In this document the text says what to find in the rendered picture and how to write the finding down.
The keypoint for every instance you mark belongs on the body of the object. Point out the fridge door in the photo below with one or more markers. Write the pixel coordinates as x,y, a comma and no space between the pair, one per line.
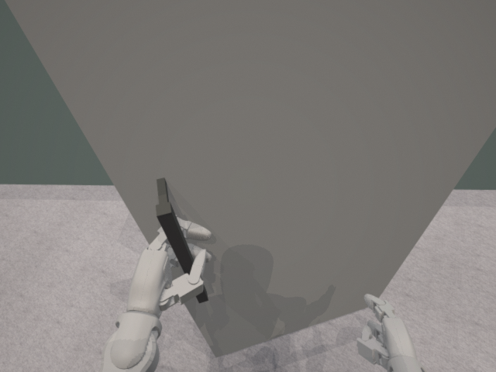
315,139

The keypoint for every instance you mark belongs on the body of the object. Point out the robot left forearm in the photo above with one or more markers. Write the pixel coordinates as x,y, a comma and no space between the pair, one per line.
133,347

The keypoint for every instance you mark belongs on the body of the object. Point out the robot right forearm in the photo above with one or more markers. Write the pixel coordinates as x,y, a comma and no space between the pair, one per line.
404,364

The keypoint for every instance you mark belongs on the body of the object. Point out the robot right hand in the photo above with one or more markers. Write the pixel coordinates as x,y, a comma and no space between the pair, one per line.
392,336

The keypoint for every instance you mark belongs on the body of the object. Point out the handle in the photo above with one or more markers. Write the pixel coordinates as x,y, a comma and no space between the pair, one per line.
174,234

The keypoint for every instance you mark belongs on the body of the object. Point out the robot left hand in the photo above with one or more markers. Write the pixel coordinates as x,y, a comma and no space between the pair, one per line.
147,291

